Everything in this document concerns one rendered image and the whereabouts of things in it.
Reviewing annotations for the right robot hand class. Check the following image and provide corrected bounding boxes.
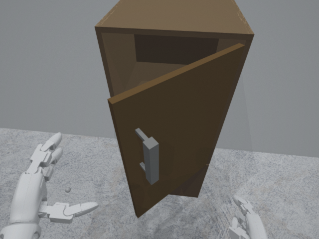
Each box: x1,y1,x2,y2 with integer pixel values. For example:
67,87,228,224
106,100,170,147
229,195,268,239

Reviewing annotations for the handle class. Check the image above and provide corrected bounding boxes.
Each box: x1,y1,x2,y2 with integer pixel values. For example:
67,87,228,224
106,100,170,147
135,128,159,185

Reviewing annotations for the cupboard door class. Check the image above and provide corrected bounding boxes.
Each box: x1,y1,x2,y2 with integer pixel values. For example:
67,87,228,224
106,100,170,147
107,43,245,218

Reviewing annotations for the robot left forearm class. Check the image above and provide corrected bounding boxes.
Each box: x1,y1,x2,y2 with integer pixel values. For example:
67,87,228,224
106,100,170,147
0,222,41,239

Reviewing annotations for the left robot hand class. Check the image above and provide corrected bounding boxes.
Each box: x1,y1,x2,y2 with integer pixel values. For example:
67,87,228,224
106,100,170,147
9,132,99,225

